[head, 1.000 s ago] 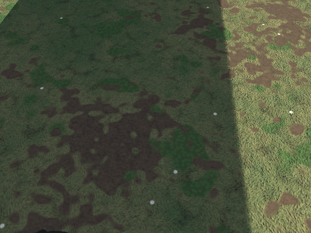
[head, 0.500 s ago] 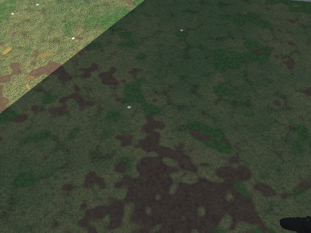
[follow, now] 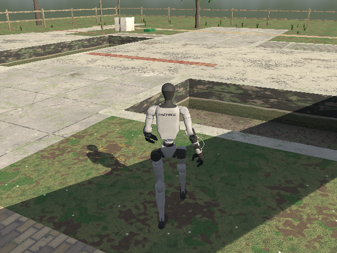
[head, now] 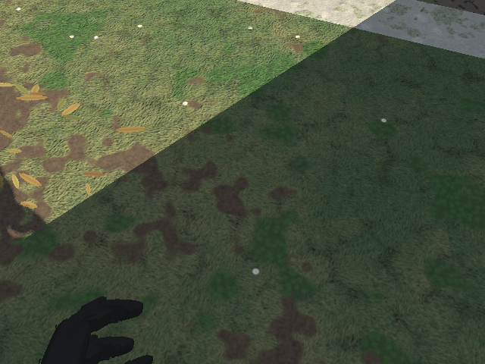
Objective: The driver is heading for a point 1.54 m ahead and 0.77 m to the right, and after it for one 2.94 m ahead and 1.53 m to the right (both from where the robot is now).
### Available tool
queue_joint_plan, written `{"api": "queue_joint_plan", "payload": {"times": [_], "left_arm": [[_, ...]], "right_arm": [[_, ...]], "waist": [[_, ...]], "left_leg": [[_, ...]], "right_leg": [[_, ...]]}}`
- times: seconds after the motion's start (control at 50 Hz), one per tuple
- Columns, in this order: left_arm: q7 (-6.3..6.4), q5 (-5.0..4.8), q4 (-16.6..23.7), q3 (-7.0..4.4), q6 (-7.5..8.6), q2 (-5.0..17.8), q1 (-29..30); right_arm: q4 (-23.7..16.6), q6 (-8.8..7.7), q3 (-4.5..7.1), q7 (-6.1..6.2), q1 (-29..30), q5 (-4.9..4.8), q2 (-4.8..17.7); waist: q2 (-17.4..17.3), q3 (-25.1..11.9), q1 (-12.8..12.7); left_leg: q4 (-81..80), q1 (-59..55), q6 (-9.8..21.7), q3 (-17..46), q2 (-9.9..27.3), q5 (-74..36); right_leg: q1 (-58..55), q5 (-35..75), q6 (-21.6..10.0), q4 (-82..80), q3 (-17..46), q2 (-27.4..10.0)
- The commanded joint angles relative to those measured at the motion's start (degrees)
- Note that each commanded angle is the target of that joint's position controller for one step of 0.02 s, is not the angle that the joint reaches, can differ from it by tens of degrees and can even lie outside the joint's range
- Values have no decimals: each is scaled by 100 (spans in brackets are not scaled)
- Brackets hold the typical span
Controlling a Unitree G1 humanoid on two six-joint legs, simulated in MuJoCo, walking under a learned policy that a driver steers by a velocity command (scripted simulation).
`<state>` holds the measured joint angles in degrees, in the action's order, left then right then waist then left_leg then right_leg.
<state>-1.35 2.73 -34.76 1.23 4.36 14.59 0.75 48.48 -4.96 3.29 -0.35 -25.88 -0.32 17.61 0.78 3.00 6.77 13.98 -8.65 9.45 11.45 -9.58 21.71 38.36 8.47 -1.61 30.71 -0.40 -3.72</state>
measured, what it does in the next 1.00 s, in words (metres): walks ahead, turning right: right foot, then left foot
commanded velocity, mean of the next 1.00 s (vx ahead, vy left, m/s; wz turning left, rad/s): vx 0.16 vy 0.00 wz -0.68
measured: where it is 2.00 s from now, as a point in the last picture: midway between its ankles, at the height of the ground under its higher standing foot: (266, 287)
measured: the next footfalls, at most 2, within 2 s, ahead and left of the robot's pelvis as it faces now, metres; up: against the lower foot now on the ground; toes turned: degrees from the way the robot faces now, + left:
right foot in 0.06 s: +0.28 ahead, -0.12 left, +0.00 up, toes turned -1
left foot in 0.60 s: +0.40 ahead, +0.03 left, +0.00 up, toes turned -35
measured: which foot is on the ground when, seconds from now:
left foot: down 0.00-0.04, up 0.06-0.58, down 0.60-1.00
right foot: up 0.00-0.04, down 0.06-0.60, up 0.62-1.00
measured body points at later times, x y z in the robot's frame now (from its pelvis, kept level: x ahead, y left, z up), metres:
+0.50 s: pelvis +0.23 -0.04 +0.01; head +0.26 -0.06 +0.46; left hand +0.34 +0.24 -0.10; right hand +0.38 -0.33 -0.08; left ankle +0.36 +0.08 -0.68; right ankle +0.24 -0.12 -0.72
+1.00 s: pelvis +0.28 -0.02 +0.02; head +0.31 -0.03 +0.46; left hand +0.59 +0.06 -0.09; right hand +0.14 -0.28 -0.09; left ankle +0.36 +0.05 -0.72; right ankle +0.18 -0.10 -0.69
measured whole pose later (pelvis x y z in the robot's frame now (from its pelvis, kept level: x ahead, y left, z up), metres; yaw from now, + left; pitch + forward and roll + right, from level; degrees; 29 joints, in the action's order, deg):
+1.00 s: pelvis +0.28 -0.02 +0.02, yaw -45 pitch +0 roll -1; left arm -3.1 0.1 -38.0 -3.3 -5.5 18.1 -8.2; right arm 40.2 0.6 1.9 0.9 -14.9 1.8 16.8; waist 0.9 4.2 2.3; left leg 27.0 13.7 1.3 -9.4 4.2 13.1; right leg 21.2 -25.6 1.8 47.2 0.5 0.3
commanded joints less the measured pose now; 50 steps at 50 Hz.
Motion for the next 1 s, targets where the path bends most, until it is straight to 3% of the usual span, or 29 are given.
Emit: {"api": "queue_joint_plan", "payload": {"times": [0.02, 0.04, 0.06, 0.08, 0.1, 0.12, 0.14, 0.16, 0.18, 0.2, 0.26, 0.3, 0.38, 0.44, 0.5, 0.54, 0.58, 0.6, 0.62, 0.64, 0.66, 0.68, 0.7, 0.74, 0.78, 0.86, 0.94, 1.0], "left_arm": [[83, -29, -132, -278, 164, 766, -1000], [120, -77, -515, -342, 208, 881, -2101], [165, -67, -793, -416, 226, 1189, -2983], [83, 53, -912, -528, 199, 1584, -3073], [-18, -224, -835, -601, 107, 1357, -3100], [13, -302, -643, -594, 64, 1144, -2310], [17, -327, -649, -525, 15, 846, -1978], [44, -342, -745, -508, -14, 784, -2061], [83, -376, -877, -499, -44, 742, -2198], [81, -354, -938, -509, -71, 775, -2213], [41, -231, -842, -627, -123, 1097, -2043], [65, -213, -795, -674, -213, 1152, -2072], [129, -292, -702, -771, -423, 1208, -2249], [172, -260, -651, -847, -565, 1247, -2359], [179, -193, -589, -908, -646, 1282, -2330], [174, -177, -508, -927, -670, 1283, -2127], [168, -254, -381, -907, -681, 1227, -1706], [166, -300, -356, -839, -667, 957, -1881], [178, -351, -254, -731, -662, 521, -2356], [193, -146, -303, -863, -677, 1205, -2343], [160, -61, -312, -920, -699, 1388, -2083], [102, -59, -362, -925, -743, 1366, -1974], [33, -91, -391, -906, -807, 1266, -1976], [-85, -197, -376, -856, -881, 1207, -1978], [-130, -243, -255, -795, -905, 1130, -1677], [-208, -226, -27, -693, -943, 963, -1151], [-193, -262, 52, -568, -936, 724, -1024], [-120, -285, 52, -520, -901, 700, -1003]], "right_arm": [[-61, -67, 224, 135, -147, 147, 1046], [-114, -37, 242, 158, 236, 177, 1097], [-236, -29, 188, 173, 375, 177, 816], [-214, 38, 27, 176, -941, -102, -46], [-153, 28, 10, 202, -935, 12, 479], [-381, 22, -9, 192, 18, 79, 568], [-567, 15, -45, 154, 693, 211, 599], [-717, 80, -53, 123, 1104, 297, 569], [-831, 205, -76, 91, 1108, 370, 483], [-864, 309, -118, 80, 1011, 359, 375], [-982, 456, -215, 114, 985, 333, 227], [-1119, 519, -235, 153, 1298, 285, 270], [-1335, 635, -235, 207, 1996, 233, 381], [-1440, 594, -258, 218, 2423, 181, 382], [-1491, 459, -279, 233, 2596, 97, 374], [-1444, 376, -274, 254, 2379, 39, 399], [-1318, 299, -236, 324, 1882, 55, 456], [-1299, 269, -172, 384, 1825, 95, 684], [-1476, 333, -76, 417, 2019, 128, 1222], [-1450, 417, -64, 372, 1880, 130, 1104], [-1417, 460, -116, 355, 1793, 95, 772], [-1438, 488, -171, 336, 1966, 88, 527], [-1491, 514, -182, 329, 2106, 133, 494], [-1527, 534, -163, 342, 2052, 193, 524], [-1480, 526, -113, 313, 1778, 208, 566], [-1314, 498, 21, 276, 1235, 216, 734], [-1218, 459, 108, 155, 1215, 223, 854], [-1111, 501, 149, 86, 1137, 201, 942]], "waist": [[-636, -610, -652], [-654, -957, -1299], [-315, -1437, -1606], [1719, -2351, -815], [864, -3271, -1067], [413, -2388, -956], [-29, -1598, -950], [-220, -1098, -923], [-218, -839, -737], [-151, -787, -584], [29, -944, -379], [163, -1006, -409], [386, -959, -671], [564, -716, -902], [711, -545, -1039], [806, -498, -954], [785, -415, -628], [181, -576, -744], [-1218, -843, -1085], [-995, -864, -913], [-750, -721, -899], [-578, -475, -931], [-668, -405, -976], [-893, -441, -945], [-915, -455, -797], [-1013, -476, -513], [-1094, -651, -550], [-1316, -698, -515]], "left_leg": [[1427, 253, -317, 93, 1268, -7074], [2627, 345, -435, -234, 1120, -6895], [4278, 1200, -537, -494, 757, -4980], [7148, 3569, -1041, -773, -136, 1327], [7523, 4103, -934, -459, -13, 927], [7228, 4327, -953, -473, 430, 169], [6755, 4415, -929, -617, 600, 9], [6454, 4421, -962, -669, 677, 15], [6096, 4207, -1012, -673, 754, -49], [5794, 4046, -1064, -674, 807, -16], [5023, 3717, -1211, -780, 822, 6], [4635, 3625, -1247, -817, 791, -352], [4173, 3854, -1234, -618, 771, -921], [3637, 4158, -1193, -417, 682, -769], [2936, 3983, -1105, -331, 521, -448], [2226, 3419, -1032, -296, 453, -336], [824, 2270, -961, -353, 556, -885], [266, 1488, -792, 190, 1347, -1095], [98, 744, -255, 1771, 2974, -1763], [131, 1091, 277, 2177, 3327, -2443], [245, 1272, 360, 1645, 3158, -2833], [284, 1577, 220, 869, 2711, -2840], [319, 1731, 87, 305, 2361, -2883], [407, 1761, 64, -334, 2139, -3424], [408, 1540, 84, -589, 2182, -3381], [403, 1146, 226, -729, 2488, -3272], [627, 1455, 235, -1045, 2570, -3470], [900, 1554, 178, -1108, 2564, -3598]], "right_leg": [[-2155, -191, -348, -337, -406, 774], [-2992, 320, -430, -770, -333, 632], [-4226, 1653, -582, -284, 255, -110], [-6540, 5644, -1926, 833, 2714, -2063], [-6859, 5198, -2147, 172, 3752, -1935], [-5911, 4114, -1951, -278, 3018, -1545], [-5000, 3333, -1699, -559, 2517, -1138], [-4326, 3232, -1559, -797, 2293, -875], [-3780, 3336, -1443, -921, 2179, -662], [-3442, 3319, -1407, -981, 2093, -571], [-2656, 3457, -1381, -996, 1971, -343], [-2300, 3024, -1227, -988, 1987, -170], [-2367, 980, -780, -992, 2508, 54], [-2792, -279, -746, -967, 3054, 94], [-3065, -203, -800, -752, 3430, 96], [-2986, 42, -693, -621, 3642, 158], [-2405, -652, -330, -415, 3621, 455], [-1911, -2448, -50, 138, 3147, 820], [-1035, -4437, 256, 1515, 1813, 1601], [-658, -4571, 328, 2540, 1068, 1542], [-646, -4128, 385, 3094, 895, 1121], [-699, -3721, 414, 3361, 832, 936], [-751, -3434, 457, 3671, 717, 890], [-712, -3169, 553, 4087, 433, 800], [-560, -3044, 612, 3889, 270, 659], [-496, -3126, 605, 3122, 151, 420], [-1442, -3424, 376, 1966, -21, 476], [-2020, -3490, 216, 1031, -248, 650]]}}
Velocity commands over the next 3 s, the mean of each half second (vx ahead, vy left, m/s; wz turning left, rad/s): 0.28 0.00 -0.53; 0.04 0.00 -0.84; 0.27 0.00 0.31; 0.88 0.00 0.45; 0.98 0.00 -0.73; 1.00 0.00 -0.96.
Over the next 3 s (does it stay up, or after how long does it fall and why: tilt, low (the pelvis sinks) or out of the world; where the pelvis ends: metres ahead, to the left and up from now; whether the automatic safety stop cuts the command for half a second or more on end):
stays up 1.44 -0.44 -0.01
